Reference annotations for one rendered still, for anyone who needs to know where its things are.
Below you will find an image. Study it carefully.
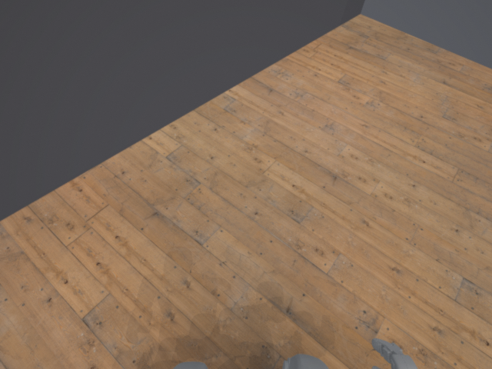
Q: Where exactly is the right robot thigh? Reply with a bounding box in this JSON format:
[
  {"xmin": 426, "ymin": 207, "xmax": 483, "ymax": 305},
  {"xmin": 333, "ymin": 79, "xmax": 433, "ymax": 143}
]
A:
[{"xmin": 282, "ymin": 354, "xmax": 329, "ymax": 369}]

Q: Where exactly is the right robot hand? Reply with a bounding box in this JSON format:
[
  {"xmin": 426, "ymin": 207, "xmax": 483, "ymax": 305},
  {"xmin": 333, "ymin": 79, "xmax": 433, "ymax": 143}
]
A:
[{"xmin": 372, "ymin": 338, "xmax": 418, "ymax": 369}]

